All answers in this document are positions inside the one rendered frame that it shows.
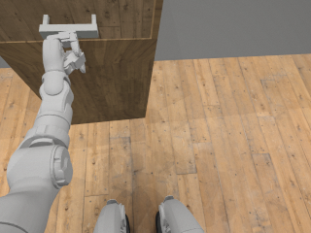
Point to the left robot thigh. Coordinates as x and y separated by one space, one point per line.
111 219

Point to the robot left forearm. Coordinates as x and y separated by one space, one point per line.
53 121

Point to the left robot hand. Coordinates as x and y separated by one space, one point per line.
54 57

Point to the cabinet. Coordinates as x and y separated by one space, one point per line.
117 81

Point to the left robot upper arm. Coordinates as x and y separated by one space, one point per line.
35 177

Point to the right robot thigh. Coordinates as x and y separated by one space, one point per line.
175 215

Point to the handle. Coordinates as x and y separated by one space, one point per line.
85 30

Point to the drawer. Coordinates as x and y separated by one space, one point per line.
20 20

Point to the robot thigh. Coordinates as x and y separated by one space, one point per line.
175 215
111 219

